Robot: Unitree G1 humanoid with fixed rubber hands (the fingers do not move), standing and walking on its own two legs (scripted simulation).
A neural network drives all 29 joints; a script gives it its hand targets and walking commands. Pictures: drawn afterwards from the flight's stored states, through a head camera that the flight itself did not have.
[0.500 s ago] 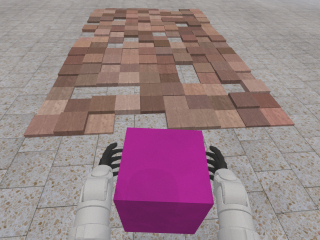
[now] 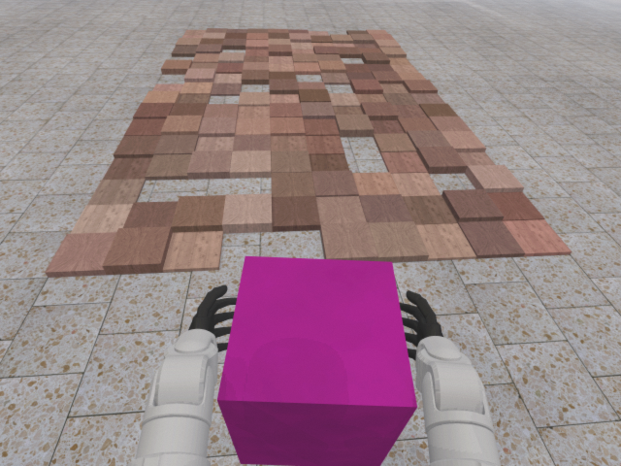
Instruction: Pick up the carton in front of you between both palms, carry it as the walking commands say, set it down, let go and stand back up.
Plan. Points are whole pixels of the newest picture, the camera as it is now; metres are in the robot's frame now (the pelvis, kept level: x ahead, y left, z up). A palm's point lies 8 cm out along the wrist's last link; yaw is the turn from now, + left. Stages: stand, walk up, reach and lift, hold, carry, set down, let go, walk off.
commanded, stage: reach and lift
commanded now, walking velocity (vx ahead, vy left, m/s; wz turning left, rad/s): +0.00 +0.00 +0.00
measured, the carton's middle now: (314, 365) +0.29 +0.00 -0.04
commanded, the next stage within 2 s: hold in 0.02 s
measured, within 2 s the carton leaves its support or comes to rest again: neither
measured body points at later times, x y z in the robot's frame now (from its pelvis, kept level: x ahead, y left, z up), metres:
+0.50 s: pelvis -0.01 +0.00 +0.00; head -0.05 +0.00 +0.45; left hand +0.29 +0.15 +0.04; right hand +0.29 -0.15 +0.04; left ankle +0.01 +0.13 -0.75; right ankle +0.01 -0.13 -0.75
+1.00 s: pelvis +0.00 +0.00 +0.00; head -0.04 +0.00 +0.45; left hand +0.29 +0.15 +0.04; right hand +0.29 -0.15 +0.04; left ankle +0.01 +0.13 -0.75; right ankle +0.01 -0.13 -0.75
